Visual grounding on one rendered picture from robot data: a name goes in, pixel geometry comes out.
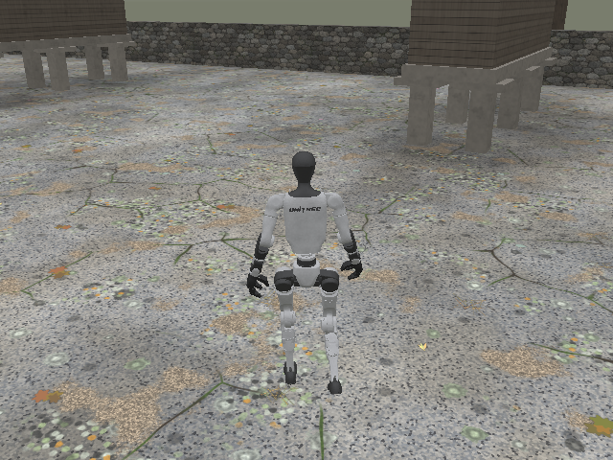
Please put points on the right robot upper arm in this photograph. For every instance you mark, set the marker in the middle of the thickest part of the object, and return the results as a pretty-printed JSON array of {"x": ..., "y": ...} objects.
[{"x": 334, "y": 201}]

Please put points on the left robot upper arm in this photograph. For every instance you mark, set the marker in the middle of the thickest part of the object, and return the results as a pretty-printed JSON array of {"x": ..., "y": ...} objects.
[{"x": 274, "y": 203}]

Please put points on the robot right forearm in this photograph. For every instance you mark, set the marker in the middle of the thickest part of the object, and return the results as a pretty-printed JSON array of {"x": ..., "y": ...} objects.
[{"x": 352, "y": 250}]

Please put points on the left robot hand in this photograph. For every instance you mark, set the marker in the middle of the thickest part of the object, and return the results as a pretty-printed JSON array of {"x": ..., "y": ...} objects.
[{"x": 252, "y": 284}]

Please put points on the humanoid robot head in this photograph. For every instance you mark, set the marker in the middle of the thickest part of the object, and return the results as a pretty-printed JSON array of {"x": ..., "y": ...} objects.
[{"x": 303, "y": 165}]

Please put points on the robot left foot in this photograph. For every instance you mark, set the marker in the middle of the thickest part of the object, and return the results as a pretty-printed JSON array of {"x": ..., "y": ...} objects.
[{"x": 290, "y": 377}]

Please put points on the robot left forearm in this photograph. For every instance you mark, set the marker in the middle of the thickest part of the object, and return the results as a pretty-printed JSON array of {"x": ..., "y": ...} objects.
[{"x": 258, "y": 259}]

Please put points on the right robot hand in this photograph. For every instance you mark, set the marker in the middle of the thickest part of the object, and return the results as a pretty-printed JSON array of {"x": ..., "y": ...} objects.
[{"x": 348, "y": 265}]

